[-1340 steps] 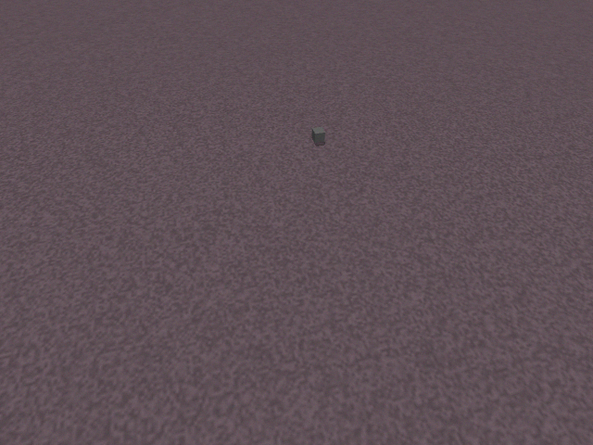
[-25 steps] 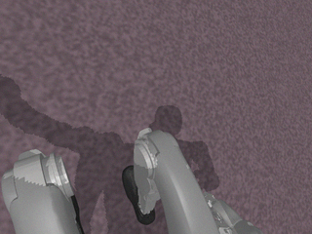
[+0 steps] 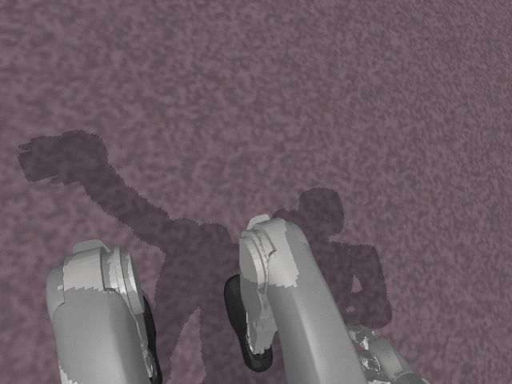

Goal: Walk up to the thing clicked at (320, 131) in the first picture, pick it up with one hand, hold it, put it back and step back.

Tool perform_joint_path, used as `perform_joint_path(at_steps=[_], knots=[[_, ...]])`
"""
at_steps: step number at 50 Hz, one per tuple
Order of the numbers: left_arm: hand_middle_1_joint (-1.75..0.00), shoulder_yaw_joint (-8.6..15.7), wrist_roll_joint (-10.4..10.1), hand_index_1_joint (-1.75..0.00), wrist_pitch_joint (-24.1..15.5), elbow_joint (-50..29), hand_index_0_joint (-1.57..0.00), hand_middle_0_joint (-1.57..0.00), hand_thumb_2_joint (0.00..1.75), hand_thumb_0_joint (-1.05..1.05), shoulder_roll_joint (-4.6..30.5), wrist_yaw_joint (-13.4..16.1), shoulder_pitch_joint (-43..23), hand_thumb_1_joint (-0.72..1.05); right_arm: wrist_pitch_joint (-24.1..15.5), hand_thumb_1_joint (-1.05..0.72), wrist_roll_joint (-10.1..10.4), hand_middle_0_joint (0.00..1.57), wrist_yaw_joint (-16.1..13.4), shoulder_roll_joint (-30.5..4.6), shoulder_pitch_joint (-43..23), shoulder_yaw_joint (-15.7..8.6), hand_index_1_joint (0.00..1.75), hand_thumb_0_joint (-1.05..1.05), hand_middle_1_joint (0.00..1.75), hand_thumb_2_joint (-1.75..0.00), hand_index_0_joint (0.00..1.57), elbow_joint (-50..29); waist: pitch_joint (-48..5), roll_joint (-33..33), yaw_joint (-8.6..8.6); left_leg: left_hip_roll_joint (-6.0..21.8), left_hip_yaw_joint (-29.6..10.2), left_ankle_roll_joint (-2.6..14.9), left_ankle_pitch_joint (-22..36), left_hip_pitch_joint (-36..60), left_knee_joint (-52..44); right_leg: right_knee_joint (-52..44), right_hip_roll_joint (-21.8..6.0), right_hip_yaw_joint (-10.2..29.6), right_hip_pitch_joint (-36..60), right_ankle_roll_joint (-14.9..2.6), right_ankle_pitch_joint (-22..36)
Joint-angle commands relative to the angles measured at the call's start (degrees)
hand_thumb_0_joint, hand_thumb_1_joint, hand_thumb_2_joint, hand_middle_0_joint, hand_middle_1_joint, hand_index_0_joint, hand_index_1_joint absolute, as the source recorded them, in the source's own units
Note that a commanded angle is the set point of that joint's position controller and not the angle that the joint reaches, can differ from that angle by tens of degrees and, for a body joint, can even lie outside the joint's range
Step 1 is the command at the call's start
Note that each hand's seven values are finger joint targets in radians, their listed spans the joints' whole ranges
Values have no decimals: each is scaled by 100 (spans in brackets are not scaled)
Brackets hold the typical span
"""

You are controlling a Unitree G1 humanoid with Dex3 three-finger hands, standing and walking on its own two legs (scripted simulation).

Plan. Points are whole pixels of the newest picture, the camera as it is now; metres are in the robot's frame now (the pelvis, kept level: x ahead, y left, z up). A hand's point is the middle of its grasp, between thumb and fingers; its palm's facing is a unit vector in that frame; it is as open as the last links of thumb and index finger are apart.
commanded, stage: lift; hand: left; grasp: from above
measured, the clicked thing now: out of the picture +0.46 +0.39 -0.18
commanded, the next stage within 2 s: hold in 1.72 s
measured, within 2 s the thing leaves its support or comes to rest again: neither
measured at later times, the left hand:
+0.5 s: hand out of the picture +0.39 +0.38 -0.04, palm faces -0.45 -0.16 -0.88, open 8.8 cm
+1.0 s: hand out of the picture +0.32 +0.34 +0.16, palm faces -0.40 -0.20 -0.89, open 8.8 cm
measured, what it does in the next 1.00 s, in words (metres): rises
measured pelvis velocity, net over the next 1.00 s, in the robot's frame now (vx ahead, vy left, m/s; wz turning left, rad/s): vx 0.01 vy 0.00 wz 0.17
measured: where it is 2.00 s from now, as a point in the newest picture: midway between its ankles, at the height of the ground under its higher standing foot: (200, 351)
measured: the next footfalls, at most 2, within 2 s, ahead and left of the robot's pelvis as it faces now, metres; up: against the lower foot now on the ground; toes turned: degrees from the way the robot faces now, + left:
none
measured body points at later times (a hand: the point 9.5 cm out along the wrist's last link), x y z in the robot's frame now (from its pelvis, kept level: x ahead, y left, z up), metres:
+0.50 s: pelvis +0.00 +0.00 +0.07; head +0.20 +0.09 +0.46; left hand +0.41 +0.39 +0.01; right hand +0.11 -0.25 -0.04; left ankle +0.08 +0.13 -0.30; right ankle +0.10 -0.10 -0.30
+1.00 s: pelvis +0.01 +0.00 +0.24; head +0.13 +0.06 +0.67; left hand +0.33 +0.35 +0.22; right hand +0.18 -0.23 +0.13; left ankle +0.08 +0.13 -0.30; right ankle +0.10 -0.10 -0.30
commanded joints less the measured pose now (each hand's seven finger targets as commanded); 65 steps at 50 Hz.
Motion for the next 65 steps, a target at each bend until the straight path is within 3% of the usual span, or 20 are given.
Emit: perform_joint_path(at_steps=[1,7,11,13,15,17,19,24,32,35,40,44,46,48,50,52,56,58,63,65], knots=[[-33,266,-88,-31,42,-1115,-120,-118,38,0,1718,59,-1747,80,48,-91,26,20,-110,-1453,1208,-559,30,0,30,-90,20,-99,-4284,2373,-5,-15,307,16,935,3448,-1450,-1487,180,42,1808,-156,1340],[-34,478,-342,-32,189,-1503,-119,-117,39,0,1641,-106,-1469,80,164,-91,119,20,-180,-1441,1274,-719,30,0,30,-90,20,-150,-4572,2323,213,-57,386,23,1105,3782,-1702,-1722,136,119,1977,-171,1406],[-36,438,-358,-35,303,-1717,-121,-120,46,0,1464,-224,-1207,82,235,-91,208,20,-232,-1399,1295,-840,30,0,30,-90,20,-124,-4578,2362,304,-68,350,19,1161,4074,-1995,-1834,106,158,1903,-195,1405],[-34,320,-388,-34,318,-1911,-122,-121,48,0,1291,-328,-1103,81,276,-91,257,20,-268,-1292,1288,-880,30,0,30,-90,20,-134,-4570,2310,301,-74,378,42,937,4078,-2173,-1957,109,225,2025,-178,1268],[-34,383,-439,-34,353,-2013,-122,-121,48,0,1309,-387,-886,82,317,-91,282,20,-298,-1260,1265,-936,30,0,30,-90,20,-146,-4485,2172,395,-96,409,48,714,3994,-2326,-2115,111,285,2080,-205,1062],[-35,303,-530,-35,363,-2326,-121,-121,48,0,1102,-494,-811,82,328,-91,337,20,-340,-1236,1266,-1016,30,0,30,-90,20,-164,-4666,2166,460,-91,354,58,656,4256,-2580,-2168,82,299,2106,-204,1062],[-37,180,-628,-36,395,-2422,-121,-121,48,0,869,-604,-571,82,340,-91,388,20,-387,-1208,1226,-1093,30,0,30,-90,20,-173,-4490,2081,490,-92,320,61,431,4288,-2835,-2306,70,337,2063,-210,920],[-40,84,-853,-39,393,-3114,-119,-117,49,0,651,-776,-319,80,346,-91,517,20,-507,-1059,1180,-1168,30,0,30,-90,20,-209,-4630,1855,563,-90,373,98,323,4538,-3265,-2714,54,467,2522,-174,922],[-46,252,-1011,-43,425,-3880,-116,-114,50,0,580,-796,314,79,325,-90,664,20,-737,-932,1002,-1249,30,0,30,-90,20,-309,-4754,1561,735,-112,441,97,468,5395,-4042,-3541,3,589,3484,-134,1010],[-48,78,-1105,-46,506,-4019,-116,-114,53,0,207,-807,605,79,299,-90,708,20,-823,-866,896,-1263,30,0,30,-90,20,-322,-4601,1535,722,-100,414,85,351,5770,-4472,-3862,2,606,3788,-114,953],[-46,-21,-1155,-44,735,-4254,-112,-110,52,0,-94,-786,1192,74,264,-89,801,20,-969,-803,700,-1289,30,0,30,-90,20,-298,-4253,1442,770,-113,397,53,157,6438,-5319,-4593,-23,674,4518,-85,832],[-48,-233,-1127,-46,802,-4452,-111,-109,53,0,-323,-784,1343,73,207,-90,844,20,-1064,-665,648,-1278,30,0,30,-90,20,-247,-4118,1139,663,-183,624,71,647,6900,-5615,-5331,-43,814,5237,-80,1079],[-49,-171,-1123,-47,817,-4441,-110,-108,53,0,-330,-730,1590,73,173,-90,860,20,-1103,-616,624,-1261,30,0,30,-90,20,-232,-3964,1114,742,-214,677,62,692,7136,-5899,-5646,-57,880,5597,-82,1069],[-50,-320,-1125,-48,823,-4410,-109,-107,53,0,-560,-695,1721,71,131,-90,872,20,-1138,-575,588,-1264,30,0,30,-90,20,-201,-3709,1034,711,-219,746,57,683,7390,-6175,-6022,-52,939,5874,-84,1030],[-50,-443,-1077,-47,824,-4306,-108,-106,50,0,-784,-644,1850,70,75,-90,887,20,-1173,-546,587,-1270,30,0,30,-90,20,-151,-3449,1047,710,-221,732,20,627,7666,-6547,-6284,-57,962,6130,-89,1034],[-51,-408,-1008,-49,824,-4213,-106,-104,51,0,-762,-548,1944,68,19,-90,894,20,-1212,-536,575,-1278,30,0,30,-90,20,-130,-3249,1035,781,-228,689,-4,536,7905,-6932,-6579,-51,985,6405,-92,966],[-50,-781,-922,-48,819,-3876,-108,-105,48,0,-1231,-418,1853,71,-101,-90,921,20,-1249,-520,573,-1284,30,0,30,-90,20,-45,-2750,1087,711,-216,574,-53,290,8316,-7595,-7010,-39,1012,6650,-96,904],[-50,-741,-910,-47,823,-3749,-105,-102,46,0,-1243,-316,1799,68,-172,-90,916,20,-1255,-562,598,-1323,30,0,30,-90,20,2,-2692,1160,775,-160,408,-99,266,8702,-7931,-7118,-37,983,6779,-79,1004],[-54,-1172,-853,-51,947,-3563,-103,-101,50,0,-1716,-109,1577,66,-240,-90,919,20,-1248,-538,742,-1343,30,0,30,-90,20,41,-2637,976,704,-194,622,-128,992,9446,-8346,-7779,-52,1052,7444,-125,1473],[-53,-1122,-875,-50,997,-3368,-104,-102,52,0,-1681,-89,1755,67,-256,-89,913,20,-1247,-550,819,-1374,30,0,30,-90,20,75,-2597,859,785,-184,615,-139,1262,9650,-8541,-7955,-59,1058,7744,-117,1683]])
